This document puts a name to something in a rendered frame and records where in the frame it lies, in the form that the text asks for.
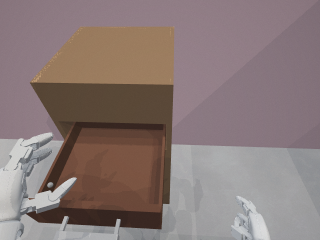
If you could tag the robot left hand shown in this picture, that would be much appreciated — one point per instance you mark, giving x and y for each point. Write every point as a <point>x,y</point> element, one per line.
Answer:
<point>13,184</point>

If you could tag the robot left forearm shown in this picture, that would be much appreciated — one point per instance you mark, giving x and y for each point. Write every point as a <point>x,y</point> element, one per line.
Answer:
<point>11,230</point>

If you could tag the cabinet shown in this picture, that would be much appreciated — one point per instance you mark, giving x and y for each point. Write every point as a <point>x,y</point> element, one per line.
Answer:
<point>112,74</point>

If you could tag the handle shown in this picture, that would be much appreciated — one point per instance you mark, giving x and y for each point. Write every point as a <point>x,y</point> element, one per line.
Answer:
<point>72,235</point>

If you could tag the drawer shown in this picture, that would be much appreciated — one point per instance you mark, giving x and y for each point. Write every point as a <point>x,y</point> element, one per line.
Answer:
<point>120,171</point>

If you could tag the robot right hand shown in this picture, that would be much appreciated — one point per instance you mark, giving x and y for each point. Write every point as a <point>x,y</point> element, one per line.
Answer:
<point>253,227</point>

